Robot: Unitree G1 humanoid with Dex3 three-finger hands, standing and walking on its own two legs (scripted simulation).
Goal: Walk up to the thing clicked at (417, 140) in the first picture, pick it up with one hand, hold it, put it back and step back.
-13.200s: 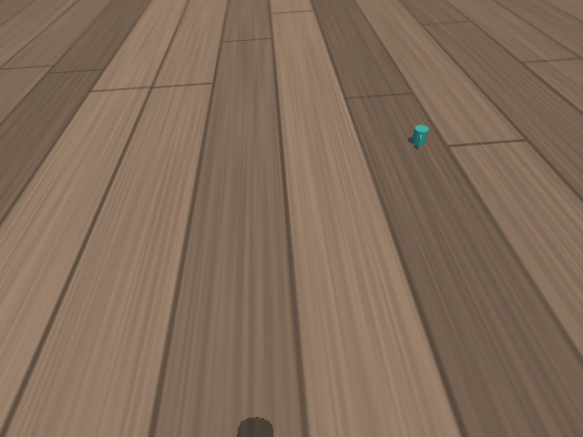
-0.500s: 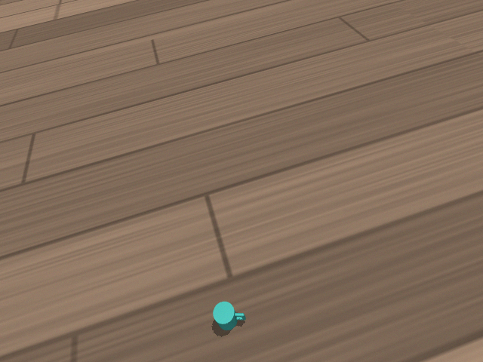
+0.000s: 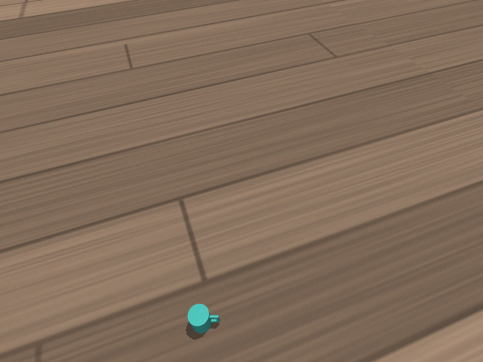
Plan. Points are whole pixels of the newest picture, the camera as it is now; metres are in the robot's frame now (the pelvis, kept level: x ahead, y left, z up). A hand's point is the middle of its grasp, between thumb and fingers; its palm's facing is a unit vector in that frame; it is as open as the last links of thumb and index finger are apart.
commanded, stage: walk up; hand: left
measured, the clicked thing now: (204, 318) +0.41 +0.20 -0.71
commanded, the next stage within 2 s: none
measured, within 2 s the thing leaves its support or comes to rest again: neither
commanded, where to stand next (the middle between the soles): +0.08 +0.01 m, yaw +0 degrees
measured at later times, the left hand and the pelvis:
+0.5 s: hand out of the picture +0.09 +0.28 -0.10, palm faces -0.01 -0.82 -0.57, open 7.3 cm; pelvis +0.00 -0.02 +0.00, yaw +1 degrees
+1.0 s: hand out of the picture +0.02 +0.26 -0.17, palm faces -0.01 -0.95 -0.30, open 7.3 cm; pelvis +0.00 -0.01 +0.00, yaw +1 degrees
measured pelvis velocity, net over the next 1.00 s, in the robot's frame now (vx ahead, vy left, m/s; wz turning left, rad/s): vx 0.00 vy -0.01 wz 0.02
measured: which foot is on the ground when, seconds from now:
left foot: up 0.00-0.04, down 0.06-0.36, up 0.38-0.68, down 0.70-1.00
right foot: down 0.00-0.10, up 0.12-0.32, down 0.34-0.74, up 0.76-1.00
